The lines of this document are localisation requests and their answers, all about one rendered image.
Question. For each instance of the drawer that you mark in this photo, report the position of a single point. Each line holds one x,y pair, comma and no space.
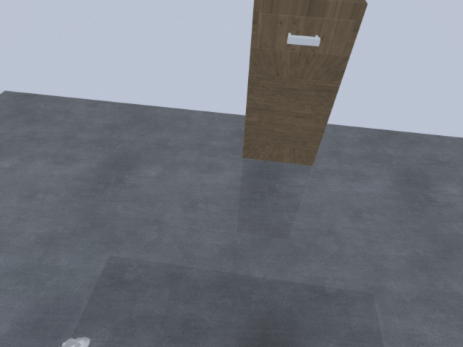
273,30

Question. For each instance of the handle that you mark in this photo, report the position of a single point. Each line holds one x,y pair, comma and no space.
303,40

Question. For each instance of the cabinet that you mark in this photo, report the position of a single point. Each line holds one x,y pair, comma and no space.
290,94

